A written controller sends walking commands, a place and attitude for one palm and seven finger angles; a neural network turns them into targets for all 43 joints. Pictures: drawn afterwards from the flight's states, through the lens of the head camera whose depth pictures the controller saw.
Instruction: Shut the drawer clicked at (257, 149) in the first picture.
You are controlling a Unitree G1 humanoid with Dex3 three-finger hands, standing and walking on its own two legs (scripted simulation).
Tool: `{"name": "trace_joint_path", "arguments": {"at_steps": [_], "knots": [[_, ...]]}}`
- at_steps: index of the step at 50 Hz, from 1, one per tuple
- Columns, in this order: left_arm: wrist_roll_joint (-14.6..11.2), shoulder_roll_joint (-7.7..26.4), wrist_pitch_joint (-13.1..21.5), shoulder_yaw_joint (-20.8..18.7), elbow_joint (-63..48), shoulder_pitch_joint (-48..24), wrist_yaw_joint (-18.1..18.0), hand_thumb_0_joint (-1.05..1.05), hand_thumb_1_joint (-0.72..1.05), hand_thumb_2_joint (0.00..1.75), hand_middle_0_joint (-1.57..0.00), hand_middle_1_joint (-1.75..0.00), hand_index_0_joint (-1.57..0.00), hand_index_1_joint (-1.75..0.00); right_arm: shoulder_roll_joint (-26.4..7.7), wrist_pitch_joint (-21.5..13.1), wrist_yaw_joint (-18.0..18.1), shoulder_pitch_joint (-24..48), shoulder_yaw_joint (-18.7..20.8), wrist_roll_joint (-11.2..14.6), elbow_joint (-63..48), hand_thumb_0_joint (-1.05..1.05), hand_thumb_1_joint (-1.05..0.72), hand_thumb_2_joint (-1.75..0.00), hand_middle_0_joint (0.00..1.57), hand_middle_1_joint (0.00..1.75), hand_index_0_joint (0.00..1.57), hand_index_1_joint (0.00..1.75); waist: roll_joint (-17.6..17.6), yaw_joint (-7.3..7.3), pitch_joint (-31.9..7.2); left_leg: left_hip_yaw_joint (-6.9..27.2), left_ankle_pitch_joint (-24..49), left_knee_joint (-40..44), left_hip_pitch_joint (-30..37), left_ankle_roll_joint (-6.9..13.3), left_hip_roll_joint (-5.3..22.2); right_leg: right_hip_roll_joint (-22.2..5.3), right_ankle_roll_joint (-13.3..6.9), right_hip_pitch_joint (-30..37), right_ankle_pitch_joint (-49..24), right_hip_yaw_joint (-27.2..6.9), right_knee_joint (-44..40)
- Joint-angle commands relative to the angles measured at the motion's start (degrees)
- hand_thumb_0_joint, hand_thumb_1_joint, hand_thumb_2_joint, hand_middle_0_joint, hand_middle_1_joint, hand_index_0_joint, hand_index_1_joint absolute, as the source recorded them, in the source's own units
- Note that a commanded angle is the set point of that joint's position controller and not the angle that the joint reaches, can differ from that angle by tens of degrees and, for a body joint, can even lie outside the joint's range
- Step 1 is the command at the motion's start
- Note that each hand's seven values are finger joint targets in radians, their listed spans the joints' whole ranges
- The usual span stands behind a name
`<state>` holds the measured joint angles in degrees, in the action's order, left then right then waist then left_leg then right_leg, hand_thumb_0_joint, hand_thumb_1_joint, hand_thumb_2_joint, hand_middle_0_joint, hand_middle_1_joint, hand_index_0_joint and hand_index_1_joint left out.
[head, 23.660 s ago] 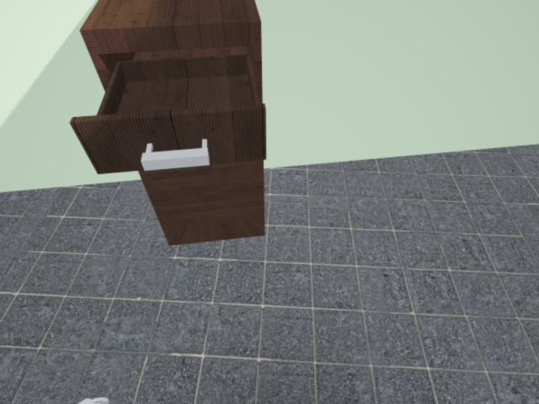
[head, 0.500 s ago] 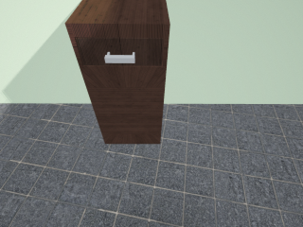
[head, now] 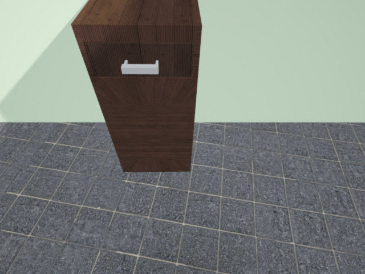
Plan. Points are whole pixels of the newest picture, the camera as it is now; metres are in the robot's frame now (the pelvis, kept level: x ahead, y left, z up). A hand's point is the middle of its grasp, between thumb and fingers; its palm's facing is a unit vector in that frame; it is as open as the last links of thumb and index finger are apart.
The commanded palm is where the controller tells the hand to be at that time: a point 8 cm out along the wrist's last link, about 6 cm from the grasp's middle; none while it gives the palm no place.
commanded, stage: look to check the result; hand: left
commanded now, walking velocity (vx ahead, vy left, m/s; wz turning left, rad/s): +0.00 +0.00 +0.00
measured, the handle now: (141, 65) +0.79 +0.20 +0.02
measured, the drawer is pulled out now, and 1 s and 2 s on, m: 0.00 0.00 0.00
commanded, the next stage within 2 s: stand and wait in 0.36 s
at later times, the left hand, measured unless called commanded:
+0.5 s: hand out of the picture -0.01 +0.15 -0.18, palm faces +0.04 -0.99 -0.17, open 7.4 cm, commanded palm none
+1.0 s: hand out of the picture +0.00 +0.14 -0.17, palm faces +0.03 -0.98 -0.17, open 7.4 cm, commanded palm none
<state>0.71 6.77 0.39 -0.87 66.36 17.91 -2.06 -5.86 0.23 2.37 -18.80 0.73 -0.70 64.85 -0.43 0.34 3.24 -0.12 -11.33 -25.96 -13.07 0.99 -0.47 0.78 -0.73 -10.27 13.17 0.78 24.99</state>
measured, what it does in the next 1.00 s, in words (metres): stands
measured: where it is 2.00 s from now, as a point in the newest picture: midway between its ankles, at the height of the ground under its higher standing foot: outside the picture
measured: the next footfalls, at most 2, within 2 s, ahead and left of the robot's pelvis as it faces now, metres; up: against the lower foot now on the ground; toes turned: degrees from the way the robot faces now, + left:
none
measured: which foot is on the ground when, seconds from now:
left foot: down 0.00-1.00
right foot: down 0.00-1.00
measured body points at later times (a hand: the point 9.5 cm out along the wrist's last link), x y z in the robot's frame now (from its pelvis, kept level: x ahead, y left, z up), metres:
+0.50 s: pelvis +0.01 +0.00 +0.00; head +0.03 -0.01 +0.45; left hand -0.01 +0.21 -0.16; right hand -0.01 -0.21 -0.16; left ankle +0.03 +0.11 -0.74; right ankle +0.00 -0.11 -0.74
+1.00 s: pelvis +0.02 -0.01 +0.00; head +0.04 -0.02 +0.45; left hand +0.00 +0.20 -0.16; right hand +0.00 -0.22 -0.16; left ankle +0.03 +0.11 -0.74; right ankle +0.00 -0.11 -0.74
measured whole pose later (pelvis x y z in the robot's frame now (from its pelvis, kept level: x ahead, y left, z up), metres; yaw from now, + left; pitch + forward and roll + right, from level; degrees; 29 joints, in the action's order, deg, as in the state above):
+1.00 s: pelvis +0.02 -0.01 +0.00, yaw -1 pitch -2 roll +0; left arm 0.5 6.4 0.9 -0.7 66.4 16.7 -2.2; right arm -6.3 0.0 2.6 -16.8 0.4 -0.5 65.9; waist -0.7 0.3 3.5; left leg -0.5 -12.4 -24.3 -10.1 -0.1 0.4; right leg 1.7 -1.7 -7.9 14.3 0.3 24.0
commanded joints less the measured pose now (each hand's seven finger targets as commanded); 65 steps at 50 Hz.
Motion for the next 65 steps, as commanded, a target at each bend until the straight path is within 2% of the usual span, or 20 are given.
{"name": "trace_joint_path", "arguments": {"at_steps": [1, 11, 21, 26, 32, 34, 39, 50, 51, 55, 65], "knots": [[-0.31, 4.60, 0.40, -0.41, -0.77, 4.56, -0.47, 0.00, 0.90, 0.90, -0.20, -0.30, -0.20, -0.30, -4.48, -0.34, 0.25, -4.90, 0.79, -0.06, -0.57, 0.00, -0.90, -0.90, 0.20, 0.30, 0.20, 0.30, -0.51, 0.08, 1.68, 4.74, 2.00, 5.10, 1.13, 1.45, 5.23, -5.44, -2.23, -3.03, 0.03, -4.13, -6.25], [-0.28, 4.51, 0.35, -0.33, -0.59, 4.13, -0.51, 0.00, 0.90, 0.90, -0.20, -0.30, -0.20, -0.30, -4.65, -0.18, 0.24, -4.15, 0.83, -0.07, -0.26, 0.00, -0.90, -0.90, 0.20, 0.30, 0.20, 0.30, -0.47, 0.19, 3.60, 4.78, 0.21, 5.71, 0.90, 1.30, 5.20, -5.26, -2.16, -3.79, 1.54, -4.32, -6.86], [-0.31, 4.48, 0.47, -0.50, -0.70, 3.80, -0.50, 0.00, 0.90, 0.90, -0.20, -0.30, -0.20, -0.30, -4.94, -0.53, 0.39, -3.66, 0.76, -0.06, -0.21, 0.00, -0.90, -0.90, 0.20, 0.30, 0.20, 0.30, -0.71, 0.08, 2.51, 4.81, 2.92, 5.76, 1.94, 1.38, 5.48, -5.25, -2.14, -2.55, -1.35, -4.27, -6.24], [-0.38, 4.83, 0.63, -0.48, -0.70, 3.73, -0.55, 0.00, 0.90, 0.90, -0.20, -0.30, -0.20, -0.30, -5.01, -0.52, 0.40, -3.62, 0.75, 0.00, -0.03, 0.00, -0.90, -0.90, 0.20, 0.30, 0.20, 0.30, 0.51, 0.07, 1.70, 4.20, 4.79, 5.12, 2.77, 1.21, 5.40, -5.43, -2.10, -1.81, -3.15, -4.41, -6.25], [-0.38, 5.02, 0.61, -0.52, -0.72, 3.82, -0.61, 0.00, 0.90, 0.90, -0.20, -0.30, -0.20, -0.30, -5.02, -0.63, 0.48, -3.50, 0.70, 0.12, 0.19, 0.00, -0.90, -0.90, 0.20, 0.30, 0.20, 0.30, -0.63, -0.08, 1.19, 4.18, 6.48, 5.05, 3.55, 1.27, 5.63, -5.37, -2.07, -1.27, -4.79, -4.41, -5.86], [-0.40, 4.75, 0.63, -0.49, -0.59, 3.92, -0.61, 0.00, 0.90, 0.90, -0.20, -0.30, -0.20, -0.30, -4.95, -0.52, 0.46, -3.40, 0.67, 0.02, 0.30, 0.00, -0.90, -0.90, 0.20, 0.30, 0.20, 0.30, 0.45, -0.03, 2.02, 3.82, 5.72, 5.16, 3.41, 1.18, 5.57, -5.45, -2.10, -1.67, -4.42, -4.61, -6.33], [-0.43, 5.09, 0.64, -0.45, -0.74, 3.66, -0.62, 0.00, 0.90, 0.90, -0.20, -0.30, -0.20, -0.30, -4.80, -0.40, 0.36, -3.50, 0.66, 0.04, 0.41, 0.00, -0.90, -0.90, 0.20, 0.30, 0.20, 0.30, 0.02, 0.02, 2.99, 3.57, 4.40, 5.25, 2.84, 0.98, 5.37, -5.48, -2.15, -2.05, -3.03, -4.83, -6.88], [-0.46, 4.78, 0.73, -0.51, -0.72, 3.88, -0.64, 0.00, 0.90, 0.90, -0.20, -0.30, -0.20, -0.30, -4.95, -0.47, 0.51, -3.44, 0.65, 0.03, 0.46, 0.00, -0.90, -0.90, 0.20, 0.30, 0.20, 0.30, 0.17, 0.08, 2.02, 3.25, 5.46, 5.12, 3.99, 0.91, 5.68, -5.36, -2.20, -1.72, -4.67, -4.96, -6.61], [-0.47, 4.86, 0.68, -0.51, -0.69, 3.86, -0.61, 0.00, 0.90, 0.90, -0.20, -0.30, -0.20, -0.30, -4.84, -0.49, 0.51, -3.36, 0.59, 0.07, 0.57, 0.00, -0.90, -0.90, 0.20, 0.30, 0.20, 0.30, -0.85, 0.06, 2.49, 3.29, 5.05, 5.27, 3.74, 0.91, 5.60, -5.38, -2.19, -1.88, -4.21, -5.03, -6.74], [-0.47, 4.80, 0.78, -0.53, -0.62, 4.20, -0.63, 0.00, 0.90, 0.90, -0.20, -0.30, -0.20, -0.30, -4.70, -0.48, 0.52, -3.45, 0.61, 0.05, 0.56, 0.00, -0.90, -0.90, 0.20, 0.30, 0.20, 0.30, 0.36, -0.04, 2.46, 3.10, 5.47, 5.03, 3.85, 0.82, 5.54, -5.44, -2.21, -1.68, -4.97, -5.05, -6.85], [-0.47, 4.86, 0.84, -0.58, -0.65, 4.32, -0.67, 0.00, 0.90, 0.90, -0.20, -0.30, -0.20, -0.30, -4.70, -0.46, 0.56, -3.88, 0.57, 0.03, 0.66, 0.00, -0.90, -0.90, 0.20, 0.30, 0.20, 0.30, -0.28, 0.09, 2.02, 2.90, 5.63, 4.87, 3.89, 0.70, 5.58, -5.40, -2.28, -1.24, -5.19, -5.15, -6.94]]}}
